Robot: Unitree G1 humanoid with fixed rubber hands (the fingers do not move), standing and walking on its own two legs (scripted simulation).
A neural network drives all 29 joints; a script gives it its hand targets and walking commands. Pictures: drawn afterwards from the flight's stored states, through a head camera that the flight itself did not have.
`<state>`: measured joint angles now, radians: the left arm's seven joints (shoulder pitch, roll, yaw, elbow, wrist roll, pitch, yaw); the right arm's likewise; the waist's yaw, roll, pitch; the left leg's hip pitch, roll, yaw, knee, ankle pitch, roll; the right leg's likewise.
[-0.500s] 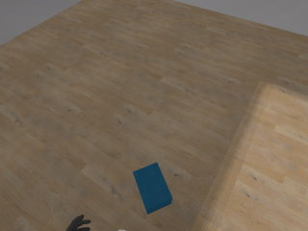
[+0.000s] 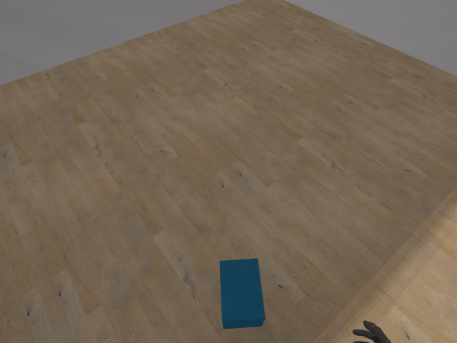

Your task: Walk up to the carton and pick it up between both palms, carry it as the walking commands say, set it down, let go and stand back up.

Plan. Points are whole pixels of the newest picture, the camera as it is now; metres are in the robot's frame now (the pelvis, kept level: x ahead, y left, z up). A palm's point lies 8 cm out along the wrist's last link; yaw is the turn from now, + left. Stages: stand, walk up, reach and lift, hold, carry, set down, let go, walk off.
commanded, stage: walk up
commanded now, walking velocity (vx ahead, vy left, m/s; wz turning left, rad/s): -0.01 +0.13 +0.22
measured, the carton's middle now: (240, 293) +0.38 +0.01 -0.69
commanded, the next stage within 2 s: stand in 1.28 s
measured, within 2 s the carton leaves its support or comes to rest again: neither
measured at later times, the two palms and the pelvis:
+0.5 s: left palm out of the picture +0.02 +0.32 -0.15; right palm out of the picture +0.06 -0.21 -0.12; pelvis -0.02 +0.05 -0.01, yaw +3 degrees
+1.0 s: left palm out of the picture +0.05 +0.24 -0.12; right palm out of the picture -0.03 -0.25 -0.14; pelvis -0.02 +0.00 +0.01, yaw +0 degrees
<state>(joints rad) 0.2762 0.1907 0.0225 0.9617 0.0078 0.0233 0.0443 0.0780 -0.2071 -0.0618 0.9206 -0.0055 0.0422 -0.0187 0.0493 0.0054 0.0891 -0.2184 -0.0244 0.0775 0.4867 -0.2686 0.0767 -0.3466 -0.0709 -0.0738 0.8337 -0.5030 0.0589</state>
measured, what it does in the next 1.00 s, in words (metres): steps on the spot: right foot, then left foot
